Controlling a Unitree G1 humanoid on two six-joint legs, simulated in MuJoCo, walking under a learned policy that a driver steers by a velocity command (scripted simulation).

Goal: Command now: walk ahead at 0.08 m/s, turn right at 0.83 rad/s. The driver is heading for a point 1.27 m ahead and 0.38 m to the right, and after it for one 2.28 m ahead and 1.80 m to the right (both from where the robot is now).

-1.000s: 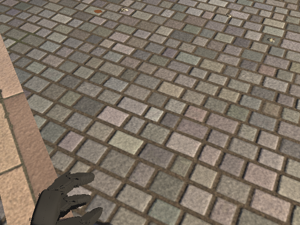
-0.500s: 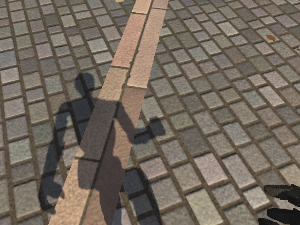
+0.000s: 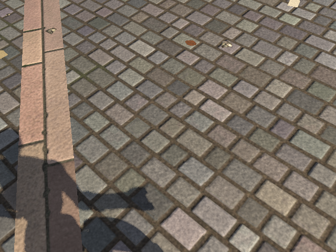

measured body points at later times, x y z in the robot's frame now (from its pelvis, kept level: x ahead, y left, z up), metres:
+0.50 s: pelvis +0.07 +0.01 +0.00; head +0.11 +0.00 +0.45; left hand +0.38 +0.19 -0.06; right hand +0.09 -0.32 -0.09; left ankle +0.16 +0.11 -0.73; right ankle +0.07 -0.10 -0.73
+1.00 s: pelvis +0.07 -0.01 +0.01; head +0.08 -0.02 +0.46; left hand +0.34 +0.11 -0.09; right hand +0.01 -0.29 -0.12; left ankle +0.16 +0.11 -0.73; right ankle -0.02 -0.09 -0.73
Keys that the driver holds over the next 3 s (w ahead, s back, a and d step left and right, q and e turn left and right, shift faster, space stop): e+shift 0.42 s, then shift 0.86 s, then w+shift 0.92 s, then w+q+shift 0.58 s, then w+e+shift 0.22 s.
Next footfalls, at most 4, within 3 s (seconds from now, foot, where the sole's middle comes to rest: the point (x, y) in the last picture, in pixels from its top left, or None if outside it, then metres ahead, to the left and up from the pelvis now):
0.02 right None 0.11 -0.11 -0.77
0.48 left None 0.20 0.09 -0.77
0.84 right None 0.02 -0.11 -0.77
1.56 left None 0.26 0.06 -0.77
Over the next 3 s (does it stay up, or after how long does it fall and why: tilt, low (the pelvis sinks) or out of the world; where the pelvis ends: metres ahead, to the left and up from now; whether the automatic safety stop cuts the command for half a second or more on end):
stays up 1.27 -0.55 -0.02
